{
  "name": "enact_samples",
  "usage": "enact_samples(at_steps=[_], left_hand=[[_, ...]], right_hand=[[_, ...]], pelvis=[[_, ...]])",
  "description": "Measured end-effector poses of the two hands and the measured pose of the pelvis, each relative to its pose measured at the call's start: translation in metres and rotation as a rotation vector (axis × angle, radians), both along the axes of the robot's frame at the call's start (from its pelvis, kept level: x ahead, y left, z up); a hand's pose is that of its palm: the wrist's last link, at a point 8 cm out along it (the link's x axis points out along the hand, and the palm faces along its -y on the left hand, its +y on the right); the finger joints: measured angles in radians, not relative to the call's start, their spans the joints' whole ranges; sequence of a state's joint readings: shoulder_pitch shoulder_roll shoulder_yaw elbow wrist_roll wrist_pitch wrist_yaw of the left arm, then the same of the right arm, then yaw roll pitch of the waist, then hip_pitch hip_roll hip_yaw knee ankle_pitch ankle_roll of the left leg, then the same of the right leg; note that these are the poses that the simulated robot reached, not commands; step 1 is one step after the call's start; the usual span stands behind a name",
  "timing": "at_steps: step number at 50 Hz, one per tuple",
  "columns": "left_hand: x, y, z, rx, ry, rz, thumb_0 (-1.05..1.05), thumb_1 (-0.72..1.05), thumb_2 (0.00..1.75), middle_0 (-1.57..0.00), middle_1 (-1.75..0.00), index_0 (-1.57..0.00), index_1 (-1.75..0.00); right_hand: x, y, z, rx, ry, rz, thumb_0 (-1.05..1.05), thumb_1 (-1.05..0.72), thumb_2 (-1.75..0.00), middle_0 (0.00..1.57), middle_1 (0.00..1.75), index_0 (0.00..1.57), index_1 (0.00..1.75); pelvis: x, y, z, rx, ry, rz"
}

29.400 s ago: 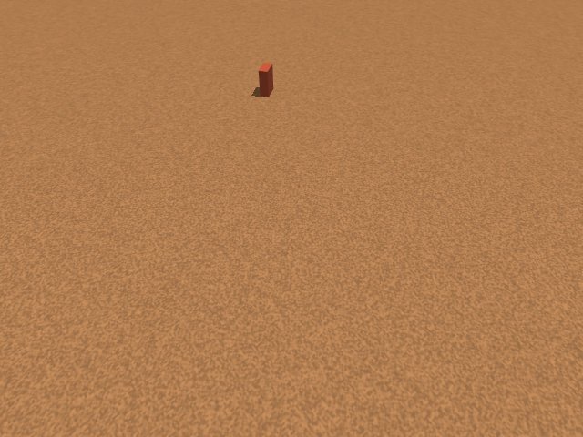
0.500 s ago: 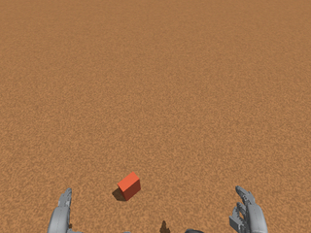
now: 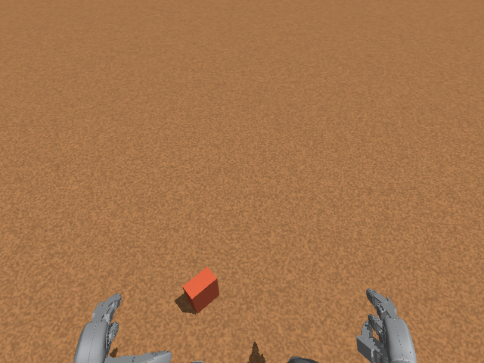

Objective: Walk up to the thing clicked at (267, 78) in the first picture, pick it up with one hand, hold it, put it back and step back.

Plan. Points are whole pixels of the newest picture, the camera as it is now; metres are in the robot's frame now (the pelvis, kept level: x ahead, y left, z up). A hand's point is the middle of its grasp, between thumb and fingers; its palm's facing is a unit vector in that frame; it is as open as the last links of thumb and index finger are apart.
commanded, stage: stand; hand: left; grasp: from the side
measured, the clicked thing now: (202, 290) +0.46 +0.15 -0.64
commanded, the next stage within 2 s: none
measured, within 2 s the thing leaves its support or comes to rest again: neither
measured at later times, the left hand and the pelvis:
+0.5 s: hand out of the picture +0.07 +0.25 -0.11, palm faces +0.01 -0.94 -0.35, open 7.4 cm; pelvis +0.00 +0.01 +0.04, yaw +1 degrees
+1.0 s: hand out of the picture +0.04 +0.26 -0.10, palm faces +0.02 -0.94 -0.35, open 7.4 cm; pelvis +0.00 +0.01 +0.06, yaw +1 degrees
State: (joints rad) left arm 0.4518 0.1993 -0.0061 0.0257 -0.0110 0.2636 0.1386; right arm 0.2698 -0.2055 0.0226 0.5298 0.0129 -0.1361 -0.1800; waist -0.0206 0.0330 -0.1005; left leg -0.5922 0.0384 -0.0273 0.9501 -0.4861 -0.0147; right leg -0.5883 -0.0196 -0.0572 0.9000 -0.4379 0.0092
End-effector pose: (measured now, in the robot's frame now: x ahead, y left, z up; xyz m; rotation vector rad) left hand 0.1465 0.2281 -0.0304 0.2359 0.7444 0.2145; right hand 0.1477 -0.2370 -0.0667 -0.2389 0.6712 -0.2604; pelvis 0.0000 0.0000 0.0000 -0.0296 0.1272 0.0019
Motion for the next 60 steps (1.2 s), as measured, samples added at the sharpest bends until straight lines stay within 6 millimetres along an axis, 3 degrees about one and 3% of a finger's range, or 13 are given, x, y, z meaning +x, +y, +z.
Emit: enact_samples(at_steps=[5, 9, 17, 25, 33, 47, 60], left_hand=[[0.0, 0.0, 0.0, -0.002, 0.001, -0.002, -0.01, 0.25, 0.71, -0.19, -0.28, -0.2, -0.27], [0.0, 0.011, -0.019, 0.039, 0.035, -0.095, 0.0, 0.53, 0.81, -0.2, -0.3, -0.2, -0.29], [-0.038, 0.051, -0.043, 0.05, 0.237, -0.049, 0.0, 0.82, 0.88, -0.2, -0.3, -0.21, -0.3], [-0.081, 0.071, -0.046, 0.043, 0.403, 0.028, 0.01, 0.89, 0.89, -0.2, -0.3, -0.21, -0.3], [-0.102, 0.073, -0.042, 0.025, 0.483, 0.065, 0.01, 0.9, 0.9, -0.2, -0.3, -0.21, -0.3], [-0.114, 0.072, -0.035, 0.029, 0.528, 0.087, 0.0, 0.9, 0.9, -0.2, -0.3, -0.21, -0.3], [-0.105, 0.064, -0.033, 0.024, 0.52, 0.085, 0.0, 0.9, 0.9, -0.2, -0.3, -0.21, -0.3]], right_hand=[[0.0, 0.0, 0.001, -0.002, -0.002, -0.002, 0.01, -0.9, -0.9, 0.21, 0.31, 0.21, 0.3], [-0.006, -0.007, -0.013, -0.041, 0.165, 0.123, 0.01, -0.9, -0.9, 0.21, 0.31, 0.21, 0.3], [-0.042, -0.036, -0.013, -0.031, 0.368, 0.077, 0.01, -0.9, -0.9, 0.21, 0.31, 0.21, 0.3], [-0.077, -0.042, -0.009, -0.024, 0.504, 0.02, 0.01, -0.9, -0.9, 0.2, 0.3, 0.21, 0.3], [-0.088, -0.03, -0.008, 0.011, 0.56, 0.016, 0.0, -0.9, -0.9, 0.2, 0.3, 0.21, 0.3], [-0.086, -0.033, -0.007, 0.031, 0.573, 0.016, 0.0, -0.9, -0.9, 0.21, 0.3, 0.21, 0.3], [-0.085, -0.047, -0.004, 0.019, 0.58, 0.004, 0.0, -0.9, -0.9, 0.2, 0.3, 0.21, 0.3]], pelvis=[[0.0, 0.0, 0.0, 0.001, 0.001, -0.001], [-0.005, -0.001, 0.005, 0.019, -0.056, 0.003], [-0.004, 0.003, 0.021, 0.033, -0.11, 0.006], [0.0, 0.009, 0.038, 0.029, -0.145, 0.01], [-0.001, 0.013, 0.049, 0.032, -0.178, 0.016], [-0.005, 0.009, 0.056, 0.036, -0.184, 0.021], [-0.004, 0.002, 0.059, 0.035, -0.188, 0.018]])
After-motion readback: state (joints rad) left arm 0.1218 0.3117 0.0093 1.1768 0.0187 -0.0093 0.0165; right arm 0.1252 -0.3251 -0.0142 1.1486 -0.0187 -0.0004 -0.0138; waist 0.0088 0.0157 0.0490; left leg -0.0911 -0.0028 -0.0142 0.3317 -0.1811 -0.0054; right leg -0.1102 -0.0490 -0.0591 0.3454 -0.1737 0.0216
